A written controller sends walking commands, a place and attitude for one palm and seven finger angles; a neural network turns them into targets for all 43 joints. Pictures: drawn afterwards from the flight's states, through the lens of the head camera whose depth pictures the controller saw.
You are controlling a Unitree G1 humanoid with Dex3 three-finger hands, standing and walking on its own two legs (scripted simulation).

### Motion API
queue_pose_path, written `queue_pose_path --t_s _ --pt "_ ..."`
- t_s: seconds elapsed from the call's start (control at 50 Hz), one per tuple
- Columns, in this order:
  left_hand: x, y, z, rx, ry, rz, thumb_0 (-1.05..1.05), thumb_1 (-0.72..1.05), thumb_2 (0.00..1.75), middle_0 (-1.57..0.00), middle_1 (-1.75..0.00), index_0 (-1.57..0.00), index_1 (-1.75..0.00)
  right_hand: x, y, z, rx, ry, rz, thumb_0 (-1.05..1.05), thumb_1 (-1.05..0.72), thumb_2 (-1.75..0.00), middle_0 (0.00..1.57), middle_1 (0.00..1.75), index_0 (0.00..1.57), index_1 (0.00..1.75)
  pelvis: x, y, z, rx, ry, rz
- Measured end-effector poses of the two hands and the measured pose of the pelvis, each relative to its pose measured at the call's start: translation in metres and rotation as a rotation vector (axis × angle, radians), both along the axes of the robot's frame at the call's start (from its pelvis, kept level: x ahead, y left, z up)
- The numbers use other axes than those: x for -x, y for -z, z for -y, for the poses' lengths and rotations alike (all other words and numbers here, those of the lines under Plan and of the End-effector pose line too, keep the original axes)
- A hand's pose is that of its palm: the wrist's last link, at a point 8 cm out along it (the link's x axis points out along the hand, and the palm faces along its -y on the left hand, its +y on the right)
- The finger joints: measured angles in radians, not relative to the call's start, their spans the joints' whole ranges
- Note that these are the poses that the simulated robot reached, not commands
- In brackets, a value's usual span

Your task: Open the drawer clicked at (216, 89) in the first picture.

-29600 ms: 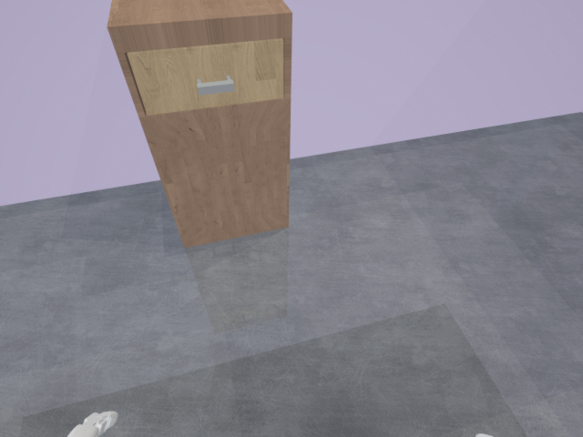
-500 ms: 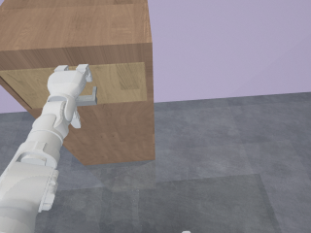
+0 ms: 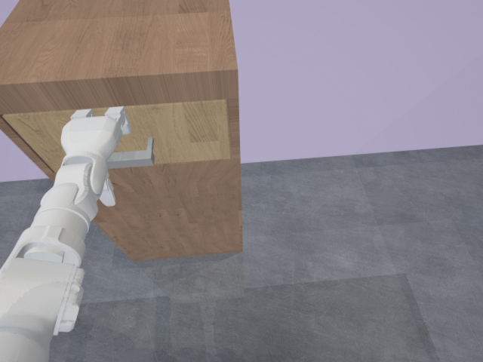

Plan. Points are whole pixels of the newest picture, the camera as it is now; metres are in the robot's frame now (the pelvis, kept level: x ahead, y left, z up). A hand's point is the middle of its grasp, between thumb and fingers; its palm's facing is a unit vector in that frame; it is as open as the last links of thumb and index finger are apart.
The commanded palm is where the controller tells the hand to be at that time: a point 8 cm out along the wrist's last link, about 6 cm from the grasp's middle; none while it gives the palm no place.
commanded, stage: re-aim the fingers above the handle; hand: left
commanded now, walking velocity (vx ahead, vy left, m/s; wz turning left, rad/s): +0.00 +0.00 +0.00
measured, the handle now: (129, 151) +0.53 +0.23 -0.01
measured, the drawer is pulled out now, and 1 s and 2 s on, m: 0.00 0.00 0.00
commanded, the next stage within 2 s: lower the fingers behind the handle in 1.02 s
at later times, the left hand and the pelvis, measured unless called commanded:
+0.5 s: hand (109, 148) +0.48 +0.23 +0.06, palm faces -0.05 -0.01 -1.00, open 13.7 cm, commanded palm +0.46 +0.24 +0.10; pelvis +0.00 +0.00 +0.00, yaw +0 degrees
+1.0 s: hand (112, 147) +0.48 +0.23 +0.06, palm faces -0.02 +0.01 -1.00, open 13.6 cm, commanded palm +0.45 +0.23 +0.10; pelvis +0.00 +0.00 +0.00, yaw +0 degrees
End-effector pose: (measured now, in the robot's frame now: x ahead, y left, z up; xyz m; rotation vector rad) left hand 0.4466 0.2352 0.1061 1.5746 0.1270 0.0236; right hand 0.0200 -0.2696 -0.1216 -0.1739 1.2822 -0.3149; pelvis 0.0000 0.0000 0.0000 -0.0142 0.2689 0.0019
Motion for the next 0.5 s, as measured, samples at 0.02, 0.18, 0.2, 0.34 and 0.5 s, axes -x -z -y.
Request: queue_pose_path --t_s 0.02,0.18,0.2,0.34,0.5 --pt "0.002 0.002 -0.002 0.002 0.004 -0.004 0.00 -0.49 0.30 -0.32 -1.21 -0.32 -1.20 -0.002 0.000 0.000 0.004 -0.005 0.001 0.00 -0.90 -0.90 0.20 0.30 0.20 0.29 0.000 0.000 0.000 0.000 -0.002 0.002" --pt "0.000 0.002 0.002 0.011 0.068 0.047 0.00 -0.49 0.30 -0.32 -1.21 -0.32 -1.20 -0.012 -0.002 0.002 0.032 -0.042 0.011 0.00 -0.90 -0.90 0.20 0.30 0.20 0.29 0.003 0.003 -0.004 0.006 -0.022 -0.009" --pt "-0.002 0.001 0.004 0.013 0.070 0.058 0.00 -0.49 0.30 -0.32 -1.21 -0.32 -1.20 -0.012 -0.002 0.002 0.032 -0.044 0.011 0.00 -0.90 -0.90 0.20 0.30 0.20 0.29 0.003 0.004 -0.004 0.007 -0.023 -0.012" --pt "-0.015 -0.004 0.007 0.008 0.017 0.077 0.00 -0.49 0.30 -0.32 -1.21 -0.34 -1.22 -0.010 0.003 -0.005 0.004 -0.034 0.003 0.00 -0.90 -0.90 0.20 0.30 0.20 0.29 0.002 0.005 -0.006 0.006 -0.013 -0.025" --pt "-0.015 -0.004 0.004 0.011 -0.014 0.013 0.00 -0.49 0.30 -0.33 -1.21 -0.33 -1.24 0.001 0.003 -0.011 -0.015 -0.002 -0.011 0.00 -0.90 -0.90 0.20 0.30 0.20 0.29 0.001 0.002 -0.005 0.002 0.004 -0.015"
